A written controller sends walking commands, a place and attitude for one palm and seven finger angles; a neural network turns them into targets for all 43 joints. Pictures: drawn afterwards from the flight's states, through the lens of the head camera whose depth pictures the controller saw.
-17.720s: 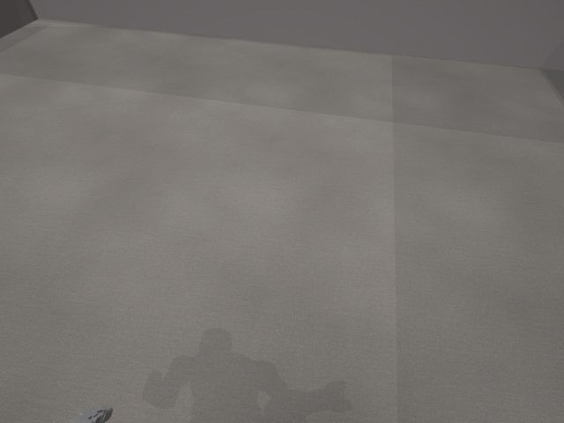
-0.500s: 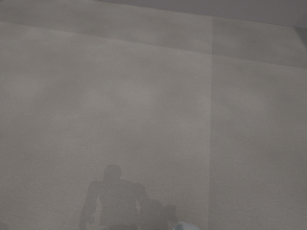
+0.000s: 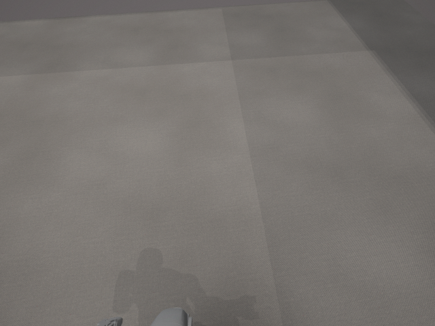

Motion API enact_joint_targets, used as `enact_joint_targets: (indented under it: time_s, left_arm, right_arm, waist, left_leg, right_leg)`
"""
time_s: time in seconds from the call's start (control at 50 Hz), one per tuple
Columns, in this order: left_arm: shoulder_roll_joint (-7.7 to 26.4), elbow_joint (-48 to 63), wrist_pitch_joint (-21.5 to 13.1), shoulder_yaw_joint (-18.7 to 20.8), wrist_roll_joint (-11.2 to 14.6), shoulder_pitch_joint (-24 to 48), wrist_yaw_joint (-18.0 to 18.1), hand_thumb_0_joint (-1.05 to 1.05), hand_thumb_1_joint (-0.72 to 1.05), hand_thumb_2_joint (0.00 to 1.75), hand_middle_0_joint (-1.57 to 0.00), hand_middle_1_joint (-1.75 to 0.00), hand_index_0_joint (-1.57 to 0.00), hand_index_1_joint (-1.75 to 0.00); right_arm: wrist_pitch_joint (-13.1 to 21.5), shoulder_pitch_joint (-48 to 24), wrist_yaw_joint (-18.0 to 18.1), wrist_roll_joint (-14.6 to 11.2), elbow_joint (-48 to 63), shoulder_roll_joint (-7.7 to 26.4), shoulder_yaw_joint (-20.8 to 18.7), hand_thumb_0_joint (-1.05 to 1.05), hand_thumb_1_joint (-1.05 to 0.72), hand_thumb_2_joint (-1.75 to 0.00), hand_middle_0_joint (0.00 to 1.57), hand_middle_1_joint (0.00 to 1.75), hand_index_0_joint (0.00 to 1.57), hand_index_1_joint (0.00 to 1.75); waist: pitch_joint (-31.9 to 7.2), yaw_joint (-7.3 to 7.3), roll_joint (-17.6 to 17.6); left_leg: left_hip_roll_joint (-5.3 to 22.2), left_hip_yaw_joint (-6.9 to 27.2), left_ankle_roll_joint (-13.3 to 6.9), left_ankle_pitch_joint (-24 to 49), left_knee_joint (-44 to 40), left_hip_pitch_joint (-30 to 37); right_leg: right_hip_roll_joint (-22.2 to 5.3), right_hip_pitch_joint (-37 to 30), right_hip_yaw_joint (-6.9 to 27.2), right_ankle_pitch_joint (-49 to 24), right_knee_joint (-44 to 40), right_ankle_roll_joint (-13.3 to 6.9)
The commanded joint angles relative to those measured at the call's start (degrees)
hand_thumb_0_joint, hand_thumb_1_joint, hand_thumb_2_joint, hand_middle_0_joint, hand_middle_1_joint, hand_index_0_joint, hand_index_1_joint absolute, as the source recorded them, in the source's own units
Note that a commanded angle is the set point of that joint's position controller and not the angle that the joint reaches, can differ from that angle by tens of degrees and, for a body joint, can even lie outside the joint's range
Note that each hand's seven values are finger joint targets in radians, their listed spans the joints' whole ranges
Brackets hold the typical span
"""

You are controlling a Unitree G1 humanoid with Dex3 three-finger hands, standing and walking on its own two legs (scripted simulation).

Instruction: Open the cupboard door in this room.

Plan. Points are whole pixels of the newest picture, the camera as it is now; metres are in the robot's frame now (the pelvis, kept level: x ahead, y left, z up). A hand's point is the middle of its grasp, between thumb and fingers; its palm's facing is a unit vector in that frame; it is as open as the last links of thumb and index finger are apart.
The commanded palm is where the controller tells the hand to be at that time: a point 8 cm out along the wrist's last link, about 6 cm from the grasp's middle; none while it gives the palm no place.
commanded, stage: turn or walk to find it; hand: left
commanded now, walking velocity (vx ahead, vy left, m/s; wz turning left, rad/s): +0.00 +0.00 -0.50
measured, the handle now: out of the picture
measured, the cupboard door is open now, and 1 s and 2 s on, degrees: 0 0 0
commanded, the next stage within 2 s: none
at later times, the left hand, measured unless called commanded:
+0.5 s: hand out of the picture +0.13 +0.21 -0.16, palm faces -0.26 -0.93 -0.25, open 7.4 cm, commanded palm none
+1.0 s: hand (147, 323) +0.15 +0.17 -0.18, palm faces -0.45 -0.87 -0.20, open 7.4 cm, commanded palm none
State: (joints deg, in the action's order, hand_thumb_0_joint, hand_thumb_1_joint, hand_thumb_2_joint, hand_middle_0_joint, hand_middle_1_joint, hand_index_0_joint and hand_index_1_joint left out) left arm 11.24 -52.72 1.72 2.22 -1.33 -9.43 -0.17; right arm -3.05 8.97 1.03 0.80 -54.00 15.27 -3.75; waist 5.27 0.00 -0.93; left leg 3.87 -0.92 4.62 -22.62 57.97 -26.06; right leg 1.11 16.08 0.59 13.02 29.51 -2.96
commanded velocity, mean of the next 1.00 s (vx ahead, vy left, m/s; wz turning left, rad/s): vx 0.00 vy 0.00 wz -0.50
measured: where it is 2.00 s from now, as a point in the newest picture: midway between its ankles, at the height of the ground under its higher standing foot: outside the picture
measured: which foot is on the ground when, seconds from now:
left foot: up 0.00-0.16, down 0.18-0.56, up 0.58-0.96, down 0.98-1.00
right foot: down 0.00-0.18, up 0.20-0.54, down 0.56-0.98, up 1.00-1.00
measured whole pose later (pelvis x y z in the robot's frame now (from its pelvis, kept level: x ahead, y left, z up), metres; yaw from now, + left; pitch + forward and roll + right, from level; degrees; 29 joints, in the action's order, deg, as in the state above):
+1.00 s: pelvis -0.02 +0.03 -0.01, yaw -30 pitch +0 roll +0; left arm 13.8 -53.9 3.5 3.5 -0.9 -9.8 -0.2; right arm -0.5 8.6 1.5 0.3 -51.6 12.4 -2.4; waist 4.4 0.7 2.7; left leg 2.0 -4.3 0.0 -18.0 34.3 -16.4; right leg 2.1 20.6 4.7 18.8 37.3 0.4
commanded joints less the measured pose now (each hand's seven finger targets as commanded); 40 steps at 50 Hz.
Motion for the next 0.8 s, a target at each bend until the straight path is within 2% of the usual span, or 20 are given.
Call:
enact_joint_targets:
  time_s: [0.0, 0.06, 0.1, 0.12, 0.14, 0.16, 0.18, 0.22, 0.26, 0.36, 0.44, 0.48, 0.5, 0.52, 0.54, 0.56, 0.58, 0.62, 0.66, 0.78]
  left_arm:
    - [13.75, 3.26, -0.62, 4.19, -0.17, -2.12, 0.64, 0.00, 0.90, 0.90, -0.20, -0.30, -0.20, -0.30]
    - [14.06, 3.54, -0.23, 4.43, -0.23, -0.65, 0.58, 0.00, 0.90, 0.90, -0.20, -0.30, -0.20, -0.30]
    - [13.73, 3.91, 0.14, 4.34, 0.20, 1.11, 0.49, 0.00, 0.90, 0.90, -0.20, -0.30, -0.20, -0.30]
    - [12.70, 4.12, 0.34, 4.15, 0.55, 2.18, 0.49, 0.00, 0.90, 0.90, -0.20, -0.30, -0.20, -0.30]
    - [9.97, 5.10, 0.62, 3.56, 1.02, 1.38, 0.20, 0.00, 0.90, 0.90, -0.20, -0.30, -0.20, -0.30]
    - [7.61, 5.72, 0.68, 2.96, 1.02, 0.50, -0.49, 0.00, 0.90, 0.90, -0.20, -0.30, -0.20, -0.30]
    - [9.06, 5.78, 1.10, 3.42, 0.26, 1.35, -0.46, 0.00, 0.90, 0.90, -0.20, -0.30, -0.20, -0.30]
    - [9.65, 4.56, 1.41, 4.49, -0.19, 1.49, -1.18, 0.00, 0.90, 0.90, -0.20, -0.30, -0.20, -0.30]
    - [7.95, 3.53, 1.38, 4.05, -0.05, -0.25, -1.77, 0.00, 0.90, 0.90, -0.20, -0.30, -0.20, -0.30]
    - [5.83, 4.87, 1.34, 2.93, 0.33, 3.87, -1.74, 0.00, 0.90, 0.90, -0.20, -0.30, -0.20, -0.30]
    - [5.15, 5.01, 0.67, 2.35, 0.37, 4.56, -1.62, 0.00, 0.90, 0.90, -0.20, -0.30, -0.20, -0.30]
    - [5.82, 4.12, 0.20, 2.50, 0.43, 1.59, -1.44, 0.00, 0.90, 0.90, -0.20, -0.30, -0.20, -0.30]
    - [6.94, 3.11, -0.20, 2.77, 0.33, -1.47, -1.32, 0.00, 0.90, 0.90, -0.20, -0.30, -0.20, -0.30]
    - [10.61, 1.90, -0.95, 3.45, 0.05, -5.43, -0.89, 0.00, 0.90, 0.90, -0.20, -0.30, -0.20, -0.30]
    - [17.11, 0.97, -1.58, 4.73, -0.32, -8.00, 0.05, 0.00, 0.90, 0.90, -0.20, -0.30, -0.20, -0.30]
    - [17.43, 0.57, -1.00, 4.66, 0.76, -10.89, 0.63, 0.00, 0.90, 0.90, -0.20, -0.30, -0.20, -0.30]
    - [16.78, 0.81, -0.87, 5.16, 0.49, -9.04, 1.23, 0.00, 0.90, 0.90, -0.20, -0.30, -0.20, -0.30]
    - [13.20, 2.89, -0.46, 4.17, 0.40, -1.98, 1.17, 0.00, 0.90, 0.90, -0.20, -0.30, -0.20, -0.30]
    - [12.08, 4.20, -0.60, 3.78, 0.26, 1.83, 1.12, 0.00, 0.90, 0.90, -0.20, -0.30, -0.20, -0.30]
    - [13.23, 3.32, -0.75, 3.97, -0.07, -0.79, 0.74, 0.00, 0.90, 0.90, -0.20, -0.30, -0.20, -0.30]
  right_arm:
    - [1.71, -1.94, 0.26, -0.09, 5.21, 3.13, -0.31, 0.00, -0.90, -0.90, 0.20, 0.30, 0.20, 0.30]
    - [2.20, 0.06, 0.58, -0.51, 5.23, 2.97, -0.22, 0.00, -0.90, -0.90, 0.20, 0.30, 0.20, 0.30]
    - [2.71, 4.17, 0.91, -0.63, 4.11, 2.84, -0.14, 0.00, -0.90, -0.90, 0.20, 0.30, 0.20, 0.30]
    - [3.23, 7.04, 1.13, -0.67, 3.26, 3.65, -0.28, 0.00, -0.90, -0.90, 0.20, 0.30, 0.20, 0.30]
    - [3.79, 7.67, 1.34, -0.29, 3.50, 7.31, -0.87, 0.00, -0.90, -0.90, 0.20, 0.30, 0.20, 0.30]
    - [3.40, 6.02, 1.07, 0.14, 5.06, 11.96, -1.73, 0.00, -0.90, -0.90, 0.20, 0.30, 0.20, 0.30]
    - [3.23, 4.29, 0.96, 0.38, 5.81, 12.06, -1.72, 0.00, -0.90, -0.90, 0.20, 0.30, 0.20, 0.30]
    - [3.38, -0.58, 1.10, 0.72, 6.62, 8.23, -0.92, 0.00, -0.90, -0.90, 0.20, 0.30, 0.20, 0.30]
    - [3.66, -1.41, 1.09, 0.63, 6.49, 6.60, -0.75, 0.00, -0.90, -0.90, 0.20, 0.30, 0.20, 0.30]
    - [3.66, 5.94, 0.80, 0.59, 3.46, 7.09, -1.90, 0.00, -0.90, -0.90, 0.20, 0.30, 0.20, 0.30]
    - [3.20, 6.64, 0.27, 0.73, 2.27, 8.36, -2.72, 0.00, -0.90, -0.90, 0.20, 0.30, 0.20, 0.30]
    - [2.95, 5.34, 0.05, 0.61, 2.17, 8.69, -2.93, 0.00, -0.90, -0.90, 0.20, 0.30, 0.20, 0.30]
    - [2.85, 4.70, -0.06, 0.39, 2.29, 8.65, -2.94, 0.00, -0.90, -0.90, 0.20, 0.30, 0.20, 0.30]
    - [2.80, 5.43, -0.29, 0.02, 2.69, 6.70, -2.60, 0.00, -0.90, -0.90, 0.20, 0.30, 0.20, 0.30]
    - [2.72, 3.61, -0.47, -0.13, 5.53, 1.59, -1.12, 0.00, -0.90, -0.90, 0.20, 0.30, 0.20, 0.30]
    - [1.68, -0.72, 0.27, -0.15, 7.01, 2.59, -0.79, 0.00, -0.90, -0.90, 0.20, 0.30, 0.20, 0.30]
    - [1.21, -1.91, 0.74, -0.27, 6.92, 1.94, -0.71, 0.00, -0.90, -0.90, 0.20, 0.30, 0.20, 0.30]
    - [1.07, -0.75, 0.45, 0.07, 4.93, 3.39, -1.12, 0.00, -0.90, -0.90, 0.20, 0.30, 0.20, 0.30]
    - [0.99, 2.35, 0.04, 0.30, 3.46, 3.13, -1.07, 0.00, -0.90, -0.90, 0.20, 0.30, 0.20, 0.30]
    - [1.41, -0.38, 0.15, 0.09, 4.76, 2.86, -0.64, 0.00, -0.90, -0.90, 0.20, 0.30, 0.20, 0.30]
  waist:
    - [-7.14, 2.19, 8.52]
    - [-7.74, 1.21, 9.53]
    - [-9.03, -0.70, 9.02]
    - [-9.92, -2.27, 7.51]
    - [-9.80, -2.53, -3.15]
    - [-7.23, -1.67, -17.29]
    - [-6.08, -2.06, -15.36]
    - [-1.97, 0.55, -9.35]
    - [-2.66, 1.31, -7.17]
    - [-5.09, -2.18, -8.10]
    - [-6.01, -2.94, -10.79]
    - [-6.49, -1.17, -11.13]
    - [-7.27, 0.51, -8.90]
    - [-9.56, 2.30, -0.31]
    - [-9.19, 3.82, 18.80]
    - [-8.91, 5.95, 14.20]
    - [-8.41, 4.92, 17.04]
    - [-5.67, 1.95, 10.92]
    - [-7.50, 0.02, 9.43]
    - [-6.67, 1.43, 7.70]
  left_leg:
    - [-0.49, 0.01, -0.34, -1.79, -7.70, -0.50]
    - [-1.57, -0.18, -1.23, -1.99, -15.97, 5.32]
    - [-2.69, -1.17, -1.75, 3.64, -26.07, 12.55]
    - [-1.55, -0.70, -2.18, 7.86, -33.66, 19.66]
    - [7.32, 9.16, -5.44, 5.46, -40.45, 26.08]
    - [20.38, 21.00, -10.45, 8.27, -45.14, 24.18]
    - [24.28, 21.87, -14.04, 6.72, -45.86, 17.18]
    - [17.94, 13.41, -13.15, 8.35, -44.83, 10.98]
    - [14.17, 4.56, -11.76, 17.78, -41.67, 14.47]
    - [15.61, 0.78, -13.21, 32.00, -37.49, 22.87]
    - [16.46, -2.01, -12.06, 36.28, -33.64, 22.10]
    - [15.89, -4.19, -9.92, 34.87, -29.90, 19.99]
    - [14.67, -6.26, -7.53, 30.84, -25.28, 16.58]
    - [12.21, -8.85, -3.89, 21.98, -16.02, 9.42]
    - [4.14, -10.58, -0.61, -11.04, -3.56, -8.06]
    - [3.14, -2.65, -0.88, -14.65, 4.28, -8.00]
    - [2.82, 0.26, -1.29, -13.24, 8.15, -8.92]
    - [3.25, 1.69, -1.01, -5.21, 10.20, -8.06]
    - [2.90, 0.21, -0.36, -1.00, 7.70, -4.58]
    - [0.62, -0.70, -0.03, -1.58, -2.44, -2.32]
  right_leg:
    - [-14.18, -7.14, 17.54, -14.58, -9.63, -7.76]
    - [-13.57, -4.38, 19.94, -15.22, -8.24, -7.32]
    - [-11.30, -1.47, 19.57, -15.09, -5.57, -4.95]
    - [-9.20, 2.90, 18.17, -12.30, -2.61, -2.69]
    - [-3.21, 12.40, 13.68, -2.14, 4.74, 0.45]
    - [2.70, 18.69, 3.88, 17.30, 18.26, 3.67]
    - [0.24, 17.58, 3.21, 20.54, 28.89, 4.89]
    - [-1.37, 16.05, 2.80, 14.71, 38.45, 5.76]
    - [-2.39, 17.01, 0.44, 11.30, 38.74, 6.49]
    - [-3.78, 15.38, -3.10, 13.27, 27.77, 7.28]
    - [-2.87, 7.98, -6.09, 14.25, 15.42, 6.25]
    - [-2.09, 2.27, -7.23, 8.54, 6.66, 5.31]
    - [-1.91, -4.03, -7.89, 0.84, -0.94, 4.84]
    - [-7.09, -14.20, -1.71, -9.27, -7.22, 2.95]
    - [-22.15, -22.20, 17.52, -29.62, -8.67, -3.16]
    - [-25.87, -16.40, 18.61, -39.72, -7.44, -7.84]
    - [-23.07, -13.49, 19.70, -35.04, -7.96, -9.19]
    - [-18.00, -8.98, 14.58, -21.70, -8.59, -7.69]
    - [-15.32, -7.13, 10.93, -17.16, -8.80, -5.86]
    - [-14.75, -6.53, 15.07, -16.04, -9.25, -7.47]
